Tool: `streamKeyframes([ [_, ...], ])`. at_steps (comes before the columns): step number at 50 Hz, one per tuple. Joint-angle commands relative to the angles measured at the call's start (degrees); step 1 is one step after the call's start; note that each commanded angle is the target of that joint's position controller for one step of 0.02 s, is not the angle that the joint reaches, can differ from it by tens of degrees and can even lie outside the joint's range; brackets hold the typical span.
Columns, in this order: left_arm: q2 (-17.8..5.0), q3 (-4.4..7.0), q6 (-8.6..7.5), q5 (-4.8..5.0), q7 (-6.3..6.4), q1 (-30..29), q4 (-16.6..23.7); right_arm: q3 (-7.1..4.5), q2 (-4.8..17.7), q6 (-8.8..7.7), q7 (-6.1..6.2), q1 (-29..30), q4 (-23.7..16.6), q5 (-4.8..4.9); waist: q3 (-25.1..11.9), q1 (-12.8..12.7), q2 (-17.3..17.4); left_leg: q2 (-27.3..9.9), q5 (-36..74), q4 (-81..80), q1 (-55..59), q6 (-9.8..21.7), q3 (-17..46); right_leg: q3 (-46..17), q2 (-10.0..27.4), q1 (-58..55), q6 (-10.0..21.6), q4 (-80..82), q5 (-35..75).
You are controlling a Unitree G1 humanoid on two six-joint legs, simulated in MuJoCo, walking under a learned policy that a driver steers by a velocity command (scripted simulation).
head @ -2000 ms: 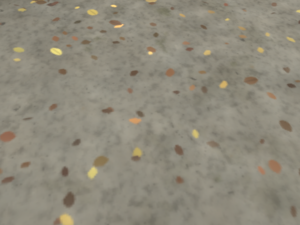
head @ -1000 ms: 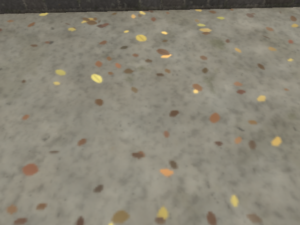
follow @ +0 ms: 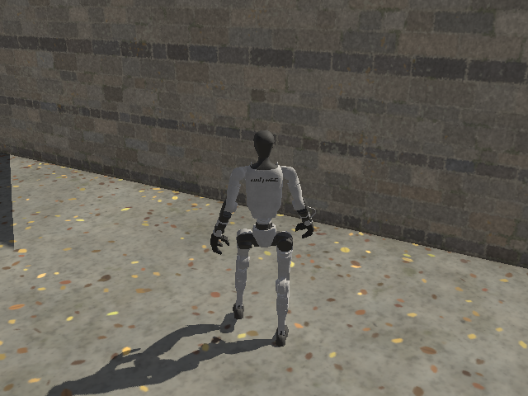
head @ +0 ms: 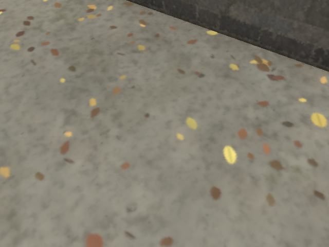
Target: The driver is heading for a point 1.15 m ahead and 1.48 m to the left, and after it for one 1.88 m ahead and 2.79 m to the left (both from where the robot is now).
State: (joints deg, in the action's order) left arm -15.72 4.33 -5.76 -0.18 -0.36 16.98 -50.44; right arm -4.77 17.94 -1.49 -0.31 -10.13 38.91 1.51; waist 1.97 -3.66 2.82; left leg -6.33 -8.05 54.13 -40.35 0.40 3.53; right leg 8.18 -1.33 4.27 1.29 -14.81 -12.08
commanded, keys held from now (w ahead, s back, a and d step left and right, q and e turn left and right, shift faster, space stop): q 0.58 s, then w+q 0.26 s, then w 0.16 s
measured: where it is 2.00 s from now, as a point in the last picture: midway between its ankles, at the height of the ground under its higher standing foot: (84, 186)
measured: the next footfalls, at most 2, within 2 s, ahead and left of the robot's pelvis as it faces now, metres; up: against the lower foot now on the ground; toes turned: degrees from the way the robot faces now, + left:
left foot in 0.18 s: +0.27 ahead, +0.14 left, +0.00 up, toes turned +9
right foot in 0.66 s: +0.34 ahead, -0.07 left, +0.00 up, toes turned +28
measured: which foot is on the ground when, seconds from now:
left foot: up 0.00-0.16, down 0.18-0.66, up 0.68-1.00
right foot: down 0.00-0.20, up 0.22-0.64, down 0.66-1.00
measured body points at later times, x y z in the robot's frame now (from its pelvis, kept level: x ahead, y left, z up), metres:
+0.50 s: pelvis +0.18 +0.05 -0.01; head +0.23 +0.08 +0.44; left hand +0.27 +0.36 -0.12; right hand +0.41 -0.19 -0.09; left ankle +0.23 +0.14 -0.74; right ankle +0.29 -0.11 -0.69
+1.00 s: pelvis +0.29 +0.07 +0.00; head +0.31 +0.07 +0.45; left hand +0.15 +0.33 -0.11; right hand +0.60 -0.02 -0.08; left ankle +0.28 +0.25 -0.70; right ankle +0.30 -0.09 -0.74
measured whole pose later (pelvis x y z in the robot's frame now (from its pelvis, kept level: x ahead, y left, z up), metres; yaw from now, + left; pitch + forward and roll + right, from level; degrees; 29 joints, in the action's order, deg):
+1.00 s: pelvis +0.29 +0.07 +0.00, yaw +34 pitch +3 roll +0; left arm -16.5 3.8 -3.1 0.4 0.6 21.6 -44.7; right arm -4.0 16.7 -0.6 -1.7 -9.4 34.6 1.1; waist -1.4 -5.1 1.2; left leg -2.9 -11.3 44.4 -33.2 -1.4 1.7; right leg 5.1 4.2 4.0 -1.7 -18.2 -16.6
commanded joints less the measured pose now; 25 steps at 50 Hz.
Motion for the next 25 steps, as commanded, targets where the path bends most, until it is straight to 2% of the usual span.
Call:
streamKeyframes([
  [1, -9.05, 1.78, -0.50, 0.26, 0.52, -5.29, 4.63, 0.54, 0.36, -0.98, -1.18, 3.56, -4.91, -0.21, 0.80, 0.87, -5.95, -0.07, 9.16, -9.53, 1.80, 0.28, -1.88, -3.39, 14.21, 0.78, 7.95, 6.00, 20.68],
  [4, -10.75, 2.08, 0.85, 0.94, 1.14, -3.23, 4.00, 0.43, 0.53, -1.03, -2.37, 7.42, -7.17, -0.60, 0.78, -0.03, -6.66, 2.32, 9.66, -16.27, 5.40, 1.03, -5.56, 0.10, 14.78, -2.21, 6.19, 1.63, 31.26],
  [6, -12.38, 2.55, 1.67, 1.82, 1.57, -3.43, 4.25, -0.49, 2.45, -0.76, -3.00, 6.18, -7.96, -0.78, -1.04, 1.66, -8.39, 4.64, 5.19, -18.52, 9.02, 2.70, -7.02, 1.08, 15.60, -5.12, 4.87, -3.79, 40.29],
  [7, -13.20, 2.86, 2.07, 2.29, 1.85, -3.92, 4.60, -1.27, 3.93, -0.59, -3.13, 3.21, -7.56, -0.96, -2.90, 3.59, -9.17, 6.53, 2.75, -19.51, 12.95, 3.86, -8.06, 1.51, 15.60, -5.78, 4.14, -8.74, 46.04],
  [8, -13.15, 2.89, 2.49, 2.60, 2.06, -4.68, 5.05, -2.54, 6.13, -0.51, -3.02, -3.22, -6.01, -1.00, -5.94, 7.22, -8.43, 8.57, 4.38, -22.80, 20.60, 5.46, -8.58, 2.35, 14.56, -4.71, 2.94, -17.27, 47.29],
  [9, -11.52, 2.30, 2.44, 2.33, 2.04, -4.19, 5.33, -4.07, 9.10, -0.32, -2.10, -10.27, -4.22, -1.13, -9.60, 10.96, -5.80, 9.31, 12.18, -26.89, 32.43, 7.68, -7.07, 3.49, 11.89, 1.31, 0.28, -29.46, 39.82],
  [10, -5.19, 0.33, 2.24, -1.40, 1.48, -0.53, 6.99, -4.79, 14.27, 0.18, -0.47, -12.19, -4.17, -1.21, -14.70, 7.88, 8.46, -3.72, 37.54, -22.54, 48.69, 12.07, 9.59, 3.37, 6.80, 18.19, -3.00, -48.86, -5.45],
  [11, -4.72, -0.91, 1.43, -1.14, 0.60, 5.06, 8.69, -4.41, 17.41, -0.29, -0.77, -8.13, -8.03, -2.53, -26.70, 3.90, 13.84, -17.66, 40.05, -26.01, 60.94, 26.19, 37.55, -7.06, -1.86, 33.11, -5.14, -67.32, -31.75],
  [12, -10.49, 0.40, 1.20, 0.47, 0.12, -0.49, 8.28, -3.47, 12.73, -0.15, -1.34, -7.86, -9.06, -2.28, -28.44, 8.57, 2.66, -14.38, 33.41, -29.13, 57.69, 23.40, 32.08, -14.35, 1.55, 34.55, -4.20, -68.50, -25.71],
  [13, -10.42, 0.32, 1.42, 1.41, 0.29, -4.65, 9.88, -2.70, 10.53, -0.36, -1.49, -4.74, -8.79, -1.63, -20.59, 7.50, 1.35, -11.37, 28.86, -30.03, 50.55, 20.55, 24.55, -13.16, 3.08, 36.50, -3.47, -65.37, -20.43],
  [14, -9.40, 0.23, 2.00, 0.61, 1.11, -4.93, 9.11, -2.32, 8.99, -0.24, -1.28, -2.37, -8.38, -0.82, -14.41, 5.36, -2.95, -8.01, 24.68, -31.10, 41.99, 17.54, 19.84, -12.72, 5.25, 35.91, -3.88, -60.80, -16.65],
  [15, -9.88, 0.47, 2.85, -0.05, 1.78, -4.88, 9.11, -1.97, 7.94, 0.09, -0.92, -0.33, -8.55, -0.70, -11.33, 3.76, -1.66, -6.25, 22.53, -32.52, 34.60, 16.40, 17.52, -12.85, 6.25, 33.19, -4.17, -57.11, -14.52],
  [17, -9.60, 0.63, 4.23, -0.27, 2.02, -3.08, 8.96, -2.05, 8.45, 0.41, -0.54, 1.95, -9.15, -2.09, -10.13, 1.37, 0.96, -4.16, 22.22, -34.70, 25.22, 16.07, 15.57, -12.02, 5.46, 26.92, -4.61, -54.11, -12.12],
  [18, -8.74, 0.43, 4.48, -0.46, 2.20, -2.56, 8.83, -2.16, 8.73, 0.38, -0.24, 2.17, -9.04, -2.28, -10.65, 1.02, 1.38, -3.55, 23.89, -34.69, 23.59, 16.20, 14.45, -11.73, 4.93, 25.70, -5.07, -52.08, -11.38],
  [21, -7.28, -0.06, 4.92, -0.80, 2.75, -4.80, 9.71, -2.39, 9.17, 0.89, 0.93, 1.46, -8.45, -1.74, -11.81, 1.70, 1.64, -2.40, 20.80, -34.05, 23.41, 15.59, 14.52, -12.35, 3.70, 26.17, -6.25, -44.92, -8.47],
  [23, -6.87, -0.25, 5.25, -0.60, 2.69, -6.91, 10.48, -2.37, 9.08, 1.72, 1.65, 1.82, -8.59, -1.37, -11.65, 2.37, 2.58, -1.24, 11.06, -34.22, 23.03, 14.32, 15.71, -13.05, 3.13, 25.87, -6.53, -40.31, -5.59],
  [25, -6.67, -0.32, 5.30, -0.32, 2.46, -8.93, 11.28, -2.35, 8.97, 2.38, 2.03, 2.03, -8.73, -1.42, -10.41, 3.14, 3.86, -0.31, 2.23, -34.64, 22.07, 13.29, 17.57, -13.47, 2.26, 24.87, -6.46, -35.82, -4.01],
])
Velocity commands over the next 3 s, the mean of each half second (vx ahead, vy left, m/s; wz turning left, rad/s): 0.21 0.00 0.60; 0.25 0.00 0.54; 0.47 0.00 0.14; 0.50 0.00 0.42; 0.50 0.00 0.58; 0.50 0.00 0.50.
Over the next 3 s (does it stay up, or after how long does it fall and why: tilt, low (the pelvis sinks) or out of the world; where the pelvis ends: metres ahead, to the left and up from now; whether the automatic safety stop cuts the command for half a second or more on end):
stays up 0.95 0.90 0.00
